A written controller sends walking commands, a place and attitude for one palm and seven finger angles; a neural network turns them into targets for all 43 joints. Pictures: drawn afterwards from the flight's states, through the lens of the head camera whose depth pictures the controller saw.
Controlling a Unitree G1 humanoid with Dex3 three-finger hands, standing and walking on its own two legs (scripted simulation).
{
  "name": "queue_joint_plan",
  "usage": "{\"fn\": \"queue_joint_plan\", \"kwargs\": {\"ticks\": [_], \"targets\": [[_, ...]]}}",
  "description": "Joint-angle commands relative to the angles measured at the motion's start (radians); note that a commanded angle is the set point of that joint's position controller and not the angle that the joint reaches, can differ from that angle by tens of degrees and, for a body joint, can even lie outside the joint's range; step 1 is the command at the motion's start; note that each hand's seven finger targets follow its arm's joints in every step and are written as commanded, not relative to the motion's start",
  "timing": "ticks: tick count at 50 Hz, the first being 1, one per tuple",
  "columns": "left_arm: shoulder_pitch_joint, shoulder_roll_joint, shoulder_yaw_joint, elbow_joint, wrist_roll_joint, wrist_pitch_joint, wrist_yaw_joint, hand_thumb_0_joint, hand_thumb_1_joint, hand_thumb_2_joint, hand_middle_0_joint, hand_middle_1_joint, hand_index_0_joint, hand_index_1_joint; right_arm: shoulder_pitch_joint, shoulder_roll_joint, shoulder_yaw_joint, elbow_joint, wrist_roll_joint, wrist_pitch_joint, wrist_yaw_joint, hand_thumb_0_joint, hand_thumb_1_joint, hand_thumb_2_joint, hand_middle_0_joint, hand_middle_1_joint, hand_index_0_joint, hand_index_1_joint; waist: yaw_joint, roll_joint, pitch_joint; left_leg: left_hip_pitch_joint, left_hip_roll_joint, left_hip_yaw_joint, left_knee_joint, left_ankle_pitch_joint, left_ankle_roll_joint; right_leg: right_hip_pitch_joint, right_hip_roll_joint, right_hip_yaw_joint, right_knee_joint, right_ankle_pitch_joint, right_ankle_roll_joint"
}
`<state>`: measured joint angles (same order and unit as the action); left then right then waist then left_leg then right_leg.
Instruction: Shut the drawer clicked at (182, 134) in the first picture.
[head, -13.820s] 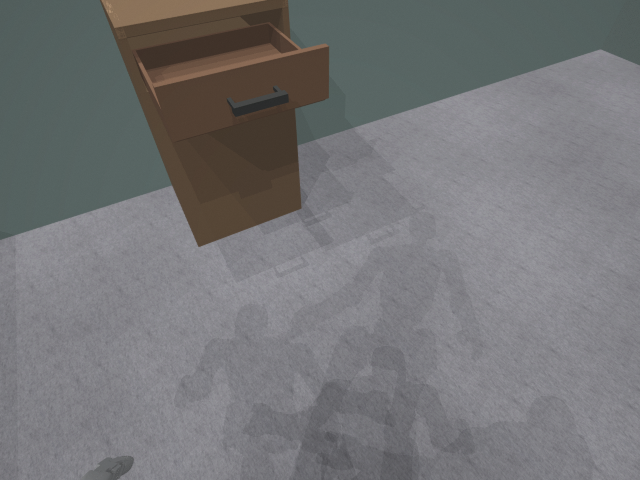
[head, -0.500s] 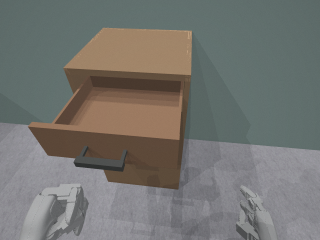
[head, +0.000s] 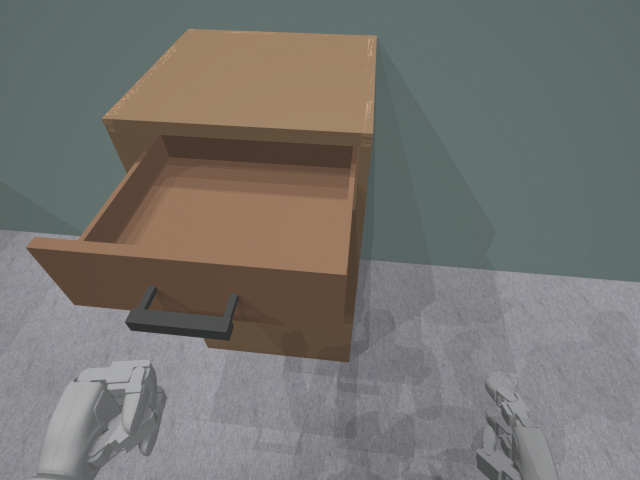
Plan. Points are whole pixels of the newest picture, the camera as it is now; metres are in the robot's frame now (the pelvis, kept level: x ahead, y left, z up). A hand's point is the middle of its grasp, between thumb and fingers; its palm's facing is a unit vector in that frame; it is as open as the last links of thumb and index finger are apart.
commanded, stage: bring the fist close to the handle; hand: left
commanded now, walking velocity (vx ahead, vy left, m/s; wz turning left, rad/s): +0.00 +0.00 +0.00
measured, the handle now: (185, 310) +0.33 +0.22 +0.02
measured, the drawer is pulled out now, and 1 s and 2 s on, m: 0.28 0.28 0.24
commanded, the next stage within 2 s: push the drawer shut in 1.02 s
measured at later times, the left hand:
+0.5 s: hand (182, 405) +0.20 +0.18 +0.03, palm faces -0.05 -1.00 -0.03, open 3.3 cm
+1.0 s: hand (198, 395) +0.22 +0.17 +0.01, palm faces -0.04 -1.00 -0.04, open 3.3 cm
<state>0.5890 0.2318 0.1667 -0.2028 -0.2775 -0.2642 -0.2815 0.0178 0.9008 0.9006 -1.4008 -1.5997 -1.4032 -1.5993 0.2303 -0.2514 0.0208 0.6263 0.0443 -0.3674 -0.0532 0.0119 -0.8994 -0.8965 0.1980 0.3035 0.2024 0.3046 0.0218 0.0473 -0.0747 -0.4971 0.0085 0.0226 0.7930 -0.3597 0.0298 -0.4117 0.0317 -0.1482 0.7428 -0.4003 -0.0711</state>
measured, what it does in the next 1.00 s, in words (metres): stands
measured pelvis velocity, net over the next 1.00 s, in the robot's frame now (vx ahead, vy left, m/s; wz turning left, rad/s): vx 0.00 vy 0.02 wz -0.02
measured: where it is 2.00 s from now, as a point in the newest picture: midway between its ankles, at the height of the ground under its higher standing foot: outside the picture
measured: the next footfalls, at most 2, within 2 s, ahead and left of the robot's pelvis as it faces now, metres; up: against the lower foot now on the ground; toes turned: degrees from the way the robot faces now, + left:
none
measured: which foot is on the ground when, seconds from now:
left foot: down 0.00-1.00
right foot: down 0.00-1.00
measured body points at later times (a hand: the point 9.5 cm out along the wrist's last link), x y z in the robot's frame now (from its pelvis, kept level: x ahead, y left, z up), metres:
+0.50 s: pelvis -0.01 +0.01 -0.02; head +0.04 +0.01 +0.42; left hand +0.19 +0.23 +0.04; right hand +0.18 -0.22 -0.09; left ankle +0.03 +0.10 -0.71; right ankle +0.00 -0.07 -0.71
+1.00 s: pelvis +0.00 +0.02 -0.03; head +0.05 +0.01 +0.41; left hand +0.21 +0.22 +0.02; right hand +0.17 -0.22 -0.11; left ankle +0.03 +0.10 -0.71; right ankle +0.00 -0.07 -0.71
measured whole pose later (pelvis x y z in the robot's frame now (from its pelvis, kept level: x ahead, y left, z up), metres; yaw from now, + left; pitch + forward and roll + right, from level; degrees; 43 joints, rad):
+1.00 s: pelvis +0.00 +0.02 -0.03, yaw -1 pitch +12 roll -2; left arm 0.45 0.20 0.06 -0.08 -0.21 -0.35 -0.16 0.02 0.90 0.90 -1.40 -1.60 -1.40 -1.60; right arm 0.24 -0.24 0.03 0.52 0.02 -0.19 -0.03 0.01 -0.90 -0.90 0.20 0.30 0.20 0.30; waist -0.02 0.05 -0.12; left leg -0.78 0.01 0.04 1.02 -0.46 0.05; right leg -0.70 0.01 -0.13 0.98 -0.50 -0.05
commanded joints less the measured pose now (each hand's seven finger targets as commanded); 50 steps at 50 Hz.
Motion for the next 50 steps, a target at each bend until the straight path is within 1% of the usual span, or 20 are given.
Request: {"fn": "queue_joint_plan", "kwargs": {"ticks": [1,10,12,15,17,19,22,26,29,31,32,34,36,38,40,41,44,45,49,50], "targets": [[0.000,0.098,0.078,-0.150,-0.027,-0.086,-0.008,0.000,0.900,0.900,-1.400,-1.600,-1.400,-1.600,-0.114,-0.104,-0.047,-0.168,0.005,-0.051,-0.004,0.000,-0.900,-0.900,0.200,0.300,0.200,0.300,-0.005,-0.023,-0.067,0.052,-0.023,-0.056,-0.078,0.179,0.008,-0.009,-0.051,0.146,-0.143,0.224,0.060],[-0.058,0.103,0.072,-0.133,-0.014,-0.147,0.002,0.000,0.900,0.900,-1.400,-1.600,-1.400,-1.600,-0.096,-0.111,-0.059,-0.171,-0.005,-0.025,0.003,0.000,-0.900,-0.900,0.200,0.300,0.200,0.300,-0.021,-0.039,-0.122,0.024,-0.020,-0.059,-0.039,0.192,0.010,-0.057,-0.040,0.127,-0.077,0.228,0.056],[-0.056,0.076,0.043,-0.121,-0.013,-0.159,0.003,0.000,0.900,0.900,-1.400,-1.600,-1.400,-1.600,-0.096,-0.108,-0.058,-0.179,-0.005,-0.019,0.005,0.000,-0.900,-0.900,0.200,0.300,0.200,0.300,-0.026,-0.028,-0.124,0.015,-0.019,-0.059,-0.029,0.180,0.009,-0.083,-0.038,0.121,-0.061,0.210,0.055],[-0.097,0.083,0.044,-0.094,-0.006,-0.169,0.012,0.000,0.900,0.900,-1.400,-1.600,-1.400,-1.600,-0.096,-0.111,-0.056,-0.175,-0.007,-0.003,0.003,0.000,-0.900,-0.900,0.200,0.300,0.200,0.300,-0.033,-0.021,-0.118,-0.016,-0.016,-0.067,-0.019,0.138,0.007,-0.121,-0.034,0.113,-0.042,0.148,0.050],[-0.121,0.059,0.002,-0.093,-0.002,-0.172,0.011,0.000,0.900,0.900,-1.400,-1.600,-1.400,-1.600,-0.095,-0.113,-0.052,-0.187,-0.006,0.000,0.005,0.000,-0.900,-0.900,0.200,0.300,0.200,0.300,-0.043,0.002,-0.115,-0.025,-0.013,-0.073,-0.010,0.106,0.006,-0.158,-0.032,0.109,-0.029,0.107,0.048],[-0.151,0.074,0.005,-0.087,0.011,-0.173,0.021,0.000,0.900,0.900,-1.400,-1.600,-1.400,-1.600,-0.092,-0.119,-0.052,-0.187,-0.009,0.006,0.003,0.000,-0.900,-0.900,0.200,0.300,0.200,0.300,-0.046,-0.014,-0.128,-0.039,-0.009,-0.078,0.000,0.091,0.007,-0.174,-0.029,0.108,-0.014,0.085,0.048],[-0.159,0.069,0.000,-0.076,0.014,-0.176,0.034,0.000,0.900,0.900,-1.400,-1.600,-1.400,-1.600,-0.078,-0.116,-0.054,-0.198,-0.011,0.016,0.004,0.000,-0.900,-0.900,0.200,0.300,0.200,0.300,-0.042,-0.029,-0.178,-0.049,-0.007,-0.083,0.019,0.104,0.004,-0.183,-0.028,0.103,0.019,0.101,0.047],[-0.198,0.082,0.017,-0.025,0.021,-0.172,0.056,0.000,0.900,0.900,-1.400,-1.600,-1.400,-1.600,-0.078,-0.118,-0.052,-0.206,-0.015,0.044,0.004,0.000,-0.900,-0.900,0.200,0.300,0.200,0.300,-0.040,-0.043,-0.179,-0.103,-0.005,-0.082,0.042,0.077,0.001,-0.211,-0.026,0.104,0.049,0.071,0.047],[-0.229,0.089,0.021,-0.016,0.030,-0.182,0.069,0.000,0.900,0.900,-1.400,-1.600,-1.400,-1.600,-0.077,-0.120,-0.051,-0.210,-0.016,0.058,0.005,0.000,-0.900,-0.900,0.200,0.300,0.200,0.300,-0.034,-0.001,-0.198,-0.114,-0.003,-0.083,0.058,0.080,-0.001,-0.234,-0.024,0.103,0.077,0.068,0.043],[-0.243,0.064,-0.013,-0.027,0.029,-0.186,0.072,0.000,0.900,0.900,-1.400,-1.600,-1.400,-1.600,-0.069,-0.117,-0.048,-0.221,-0.017,0.062,0.011,0.000,-0.900,-0.900,0.200,0.300,0.200,0.300,-0.039,0.020,-0.222,-0.104,-0.001,-0.087,0.067,0.099,-0.004,-0.246,-0.025,0.097,0.096,0.089,0.041],[-0.224,0.073,-0.008,-0.048,0.028,-0.186,0.073,0.000,0.900,0.900,-1.400,-1.600,-1.400,-1.600,-0.068,-0.117,-0.050,-0.230,-0.018,0.064,0.013,0.000,-0.900,-0.900,0.200,0.300,0.200,0.300,-0.029,0.031,-0.250,-0.097,-0.001,-0.082,0.069,0.111,-0.004,-0.228,-0.025,0.101,0.096,0.100,0.041],[-0.231,0.096,0.001,-0.061,0.032,-0.181,0.082,0.000,0.900,0.900,-1.400,-1.600,-1.400,-1.600,-0.064,-0.119,-0.050,-0.232,-0.015,0.073,0.013,0.000,-0.900,-0.900,0.200,0.300,0.200,0.300,-0.036,0.013,-0.258,-0.091,0.004,-0.086,0.066,0.115,-0.002,-0.220,-0.021,0.100,0.091,0.102,0.041],[-0.206,0.077,-0.023,-0.095,0.030,-0.177,0.087,0.000,0.900,0.900,-1.400,-1.600,-1.400,-1.600,-0.057,-0.116,-0.050,-0.248,-0.014,0.078,0.014,0.000,-0.900,-0.900,0.200,0.300,0.200,0.300,-0.033,0.014,-0.278,-0.078,0.003,-0.083,0.065,0.141,-0.001,-0.204,-0.022,0.101,0.092,0.129,0.043],[-0.190,0.073,-0.026,-0.092,0.031,-0.165,0.095,0.000,0.900,0.900,-1.400,-1.600,-1.400,-1.600,-0.056,-0.115,-0.051,-0.249,-0.012,0.085,0.015,0.000,-0.900,-0.900,0.200,0.300,0.200,0.300,-0.036,0.014,-0.262,-0.078,0.006,-0.086,0.061,0.145,-0.004,-0.214,-0.020,0.094,0.094,0.132,0.044],[-0.160,0.067,-0.017,-0.058,0.037,-0.152,0.109,0.000,0.900,0.900,-1.400,-1.600,-1.400,-1.600,-0.056,-0.114,-0.052,-0.246,-0.012,0.099,0.015,0.000,-0.900,-0.900,0.200,0.300,0.200,0.300,-0.037,-0.022,-0.222,-0.100,0.006,-0.087,0.056,0.128,-0.004,-0.220,-0.016,0.089,0.089,0.119,0.044],[-0.142,0.041,-0.044,-0.058,0.039,-0.147,0.109,0.000,0.900,0.900,-1.400,-1.600,-1.400,-1.600,-0.057,-0.113,-0.052,-0.256,-0.011,0.104,0.017,0.000,-0.900,-0.900,0.200,0.300,0.200,0.300,-0.041,-0.040,-0.210,-0.107,0.005,-0.086,0.056,0.121,-0.003,-0.223,-0.017,0.086,0.089,0.115,0.046],[-0.168,0.054,-0.042,-0.048,0.050,-0.138,0.120,0.000,0.900,0.900,-1.400,-1.600,-1.400,-1.600,-0.061,-0.119,-0.050,-0.257,-0.011,0.115,0.015,0.000,-0.900,-0.900,0.200,0.300,0.200,0.300,-0.049,-0.045,-0.171,-0.130,0.006,-0.090,0.054,0.077,-0.002,-0.246,-0.016,0.088,0.085,0.073,0.046],[-0.173,0.044,-0.061,-0.063,0.053,-0.142,0.121,0.000,0.900,0.900,-1.400,-1.600,-1.400,-1.600,-0.055,-0.119,-0.048,-0.264,-0.011,0.117,0.015,0.000,-0.900,-0.900,0.200,0.300,0.200,0.300,-0.053,-0.032,-0.176,-0.122,0.006,-0.090,0.055,0.074,-0.001,-0.254,-0.016,0.089,0.087,0.070,0.046],[-0.165,0.097,-0.009,-0.107,0.054,-0.169,0.133,0.000,0.900,0.900,-1.400,-1.600,-1.400,-1.600,-0.047,-0.116,-0.052,-0.267,-0.017,0.123,0.013,0.000,-0.900,-0.900,0.200,0.300,0.200,0.300,-0.038,-0.030,-0.229,-0.119,0.004,-0.079,0.072,0.104,0.001,-0.218,-0.016,0.104,0.092,0.103,0.044],[-0.164,0.092,-0.007,-0.132,0.050,-0.181,0.134,0.000,0.900,0.900,-1.400,-1.600,-1.400,-1.600,-0.042,-0.111,-0.052,-0.269,-0.016,0.122,0.014,0.000,-0.900,-0.900,0.200,0.300,0.200,0.300,-0.034,-0.002,-0.253,-0.107,0.001,-0.076,0.076,0.129,-0.001,-0.206,-0.018,0.105,0.099,0.128,0.042]]}}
